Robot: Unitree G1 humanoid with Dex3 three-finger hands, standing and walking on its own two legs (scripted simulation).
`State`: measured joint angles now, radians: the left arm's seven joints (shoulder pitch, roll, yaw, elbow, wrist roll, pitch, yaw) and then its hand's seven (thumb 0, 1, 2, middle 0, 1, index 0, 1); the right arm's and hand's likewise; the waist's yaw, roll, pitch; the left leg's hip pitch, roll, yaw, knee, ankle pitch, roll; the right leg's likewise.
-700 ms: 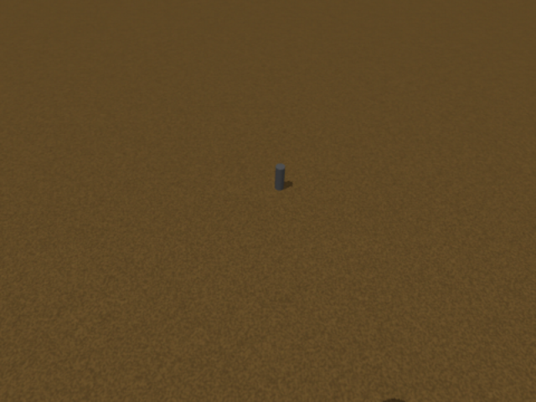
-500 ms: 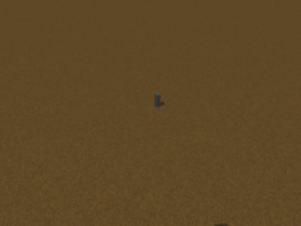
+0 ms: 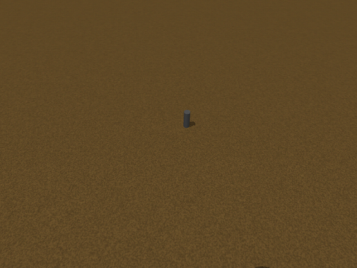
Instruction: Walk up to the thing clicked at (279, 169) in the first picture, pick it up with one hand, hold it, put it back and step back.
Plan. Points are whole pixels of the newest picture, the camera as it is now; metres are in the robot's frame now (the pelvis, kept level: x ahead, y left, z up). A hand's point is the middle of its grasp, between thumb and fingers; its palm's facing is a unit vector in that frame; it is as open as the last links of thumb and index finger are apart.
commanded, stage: stand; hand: left
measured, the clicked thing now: (186, 119) +1.30 -0.04 -0.71
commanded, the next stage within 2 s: walk up in 0.42 s
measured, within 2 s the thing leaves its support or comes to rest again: neither
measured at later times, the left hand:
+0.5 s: hand out of the picture +0.08 +0.26 -0.16, palm faces -0.04 -0.94 -0.33, open 7.4 cm
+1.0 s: hand (120, 254) +0.21 +0.16 -0.15, palm faces -0.09 -0.93 -0.36, open 7.4 cm
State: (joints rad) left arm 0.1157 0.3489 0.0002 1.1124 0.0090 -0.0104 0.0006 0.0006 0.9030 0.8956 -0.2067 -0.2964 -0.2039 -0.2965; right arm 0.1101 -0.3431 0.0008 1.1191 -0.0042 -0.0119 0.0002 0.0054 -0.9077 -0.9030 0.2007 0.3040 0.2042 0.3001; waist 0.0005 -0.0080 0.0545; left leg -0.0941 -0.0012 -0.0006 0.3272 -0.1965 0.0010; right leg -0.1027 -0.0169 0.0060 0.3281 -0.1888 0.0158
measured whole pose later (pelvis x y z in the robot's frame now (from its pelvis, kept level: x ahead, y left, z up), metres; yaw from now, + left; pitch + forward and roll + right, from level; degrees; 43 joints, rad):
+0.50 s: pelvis +0.01 +0.00 +0.00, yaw -2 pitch -2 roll +1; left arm 0.18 0.37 0.04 1.08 0.03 0.00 -0.04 0.00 0.90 0.90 -0.21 -0.30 -0.20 -0.30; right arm 0.15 -0.35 -0.04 1.07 -0.03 -0.04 0.03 0.01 -0.91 -0.90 0.20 0.30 0.21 0.30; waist 0.01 -0.02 0.02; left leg -0.10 0.00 0.04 0.39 -0.31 0.04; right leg -0.20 -0.02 0.02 0.55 -0.40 -0.02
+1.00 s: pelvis +0.16 -0.10 -0.01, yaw -8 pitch -4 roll -1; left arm 0.34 0.38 0.06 0.96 0.01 -0.06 -0.06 0.00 0.90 0.90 -0.21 -0.30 -0.21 -0.30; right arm 0.23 -0.42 -0.07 0.94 -0.02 -0.03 0.08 0.01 -0.91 -0.90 0.20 0.30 0.20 0.30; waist 0.05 0.05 0.05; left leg -0.47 0.08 0.03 0.98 -0.32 0.03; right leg -0.18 0.01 -0.03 0.48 -0.25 -0.04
